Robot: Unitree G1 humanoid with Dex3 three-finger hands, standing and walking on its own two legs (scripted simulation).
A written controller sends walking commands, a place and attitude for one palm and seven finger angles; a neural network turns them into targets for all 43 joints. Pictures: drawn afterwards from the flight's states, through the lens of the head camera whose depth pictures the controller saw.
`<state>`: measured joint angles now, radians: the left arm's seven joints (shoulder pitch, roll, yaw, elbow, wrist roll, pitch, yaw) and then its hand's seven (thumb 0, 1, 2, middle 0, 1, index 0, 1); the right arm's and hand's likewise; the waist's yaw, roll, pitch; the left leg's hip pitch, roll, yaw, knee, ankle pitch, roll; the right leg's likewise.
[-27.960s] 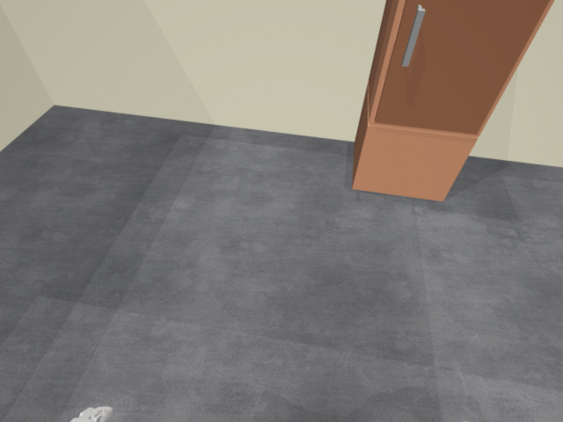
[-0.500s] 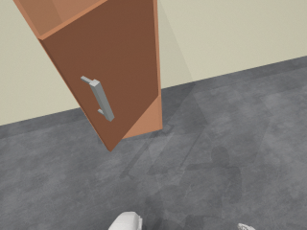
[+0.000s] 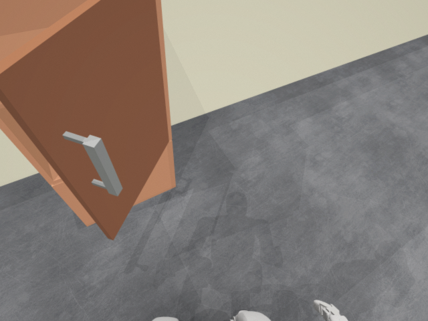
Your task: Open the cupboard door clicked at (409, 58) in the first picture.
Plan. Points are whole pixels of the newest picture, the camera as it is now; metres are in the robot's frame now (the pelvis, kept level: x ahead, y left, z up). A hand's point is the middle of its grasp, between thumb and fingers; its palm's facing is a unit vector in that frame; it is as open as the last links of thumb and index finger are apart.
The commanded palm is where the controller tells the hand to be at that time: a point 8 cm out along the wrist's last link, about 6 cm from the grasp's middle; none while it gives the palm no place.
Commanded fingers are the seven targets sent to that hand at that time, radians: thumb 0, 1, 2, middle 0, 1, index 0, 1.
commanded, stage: walk to a spot facing it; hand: left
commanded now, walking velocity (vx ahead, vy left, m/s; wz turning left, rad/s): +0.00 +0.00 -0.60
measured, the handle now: (95, 166) +0.36 +0.28 +0.02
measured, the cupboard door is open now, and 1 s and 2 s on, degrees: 42 42 42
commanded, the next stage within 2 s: none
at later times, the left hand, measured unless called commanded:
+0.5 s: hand (175, 287) +0.19 +0.10 -0.15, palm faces -0.35 -0.90 -0.26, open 7.3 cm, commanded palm none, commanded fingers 0.00 0.90 0.90 -0.20 -0.30 -0.20 -0.30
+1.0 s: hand (161, 282) +0.20 +0.13 -0.17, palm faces -0.51 -0.84 -0.16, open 7.4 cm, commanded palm none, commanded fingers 0.00 0.90 0.90 -0.20 -0.30 -0.20 -0.30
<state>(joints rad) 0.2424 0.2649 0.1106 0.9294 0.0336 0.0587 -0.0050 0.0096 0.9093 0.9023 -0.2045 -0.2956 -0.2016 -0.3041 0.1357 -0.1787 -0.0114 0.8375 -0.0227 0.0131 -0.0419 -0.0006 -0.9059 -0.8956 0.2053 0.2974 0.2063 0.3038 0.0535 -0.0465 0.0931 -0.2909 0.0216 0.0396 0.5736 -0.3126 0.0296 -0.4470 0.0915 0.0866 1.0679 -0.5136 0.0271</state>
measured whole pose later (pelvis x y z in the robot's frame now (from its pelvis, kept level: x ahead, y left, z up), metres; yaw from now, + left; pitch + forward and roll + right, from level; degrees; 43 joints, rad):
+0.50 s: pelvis +0.00 -0.04 +0.00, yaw -20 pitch +0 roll +1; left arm 0.09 0.19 0.05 0.87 0.02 0.03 0.01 0.01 0.91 0.90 -0.20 -0.30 -0.20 -0.30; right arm 0.27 -0.24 -0.06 0.95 -0.01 0.07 -0.03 0.00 -0.91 -0.90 0.20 0.30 0.20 0.30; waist -0.05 0.04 0.12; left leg -0.46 0.09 0.05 1.11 -0.44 -0.08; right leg -0.28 0.04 -0.01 0.58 -0.29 -0.06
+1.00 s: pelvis +0.06 -0.02 +0.01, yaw -36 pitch +1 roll -2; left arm 0.28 0.23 0.11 0.97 0.04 0.05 -0.05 0.01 0.91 0.90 -0.20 -0.30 -0.20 -0.30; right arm 0.28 -0.17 -0.02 0.89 -0.02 -0.04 -0.04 0.00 -0.91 -0.90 0.21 0.30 0.21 0.30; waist 0.03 -0.04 0.04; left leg -0.14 0.05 0.13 0.43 -0.31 0.02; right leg -0.57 0.01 0.00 1.17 -0.30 0.01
